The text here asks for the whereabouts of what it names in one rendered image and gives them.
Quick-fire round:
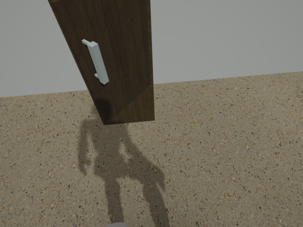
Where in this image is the cupboard door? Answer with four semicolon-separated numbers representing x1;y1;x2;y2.
50;0;150;124

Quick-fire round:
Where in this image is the handle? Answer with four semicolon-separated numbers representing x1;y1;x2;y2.
82;39;109;85

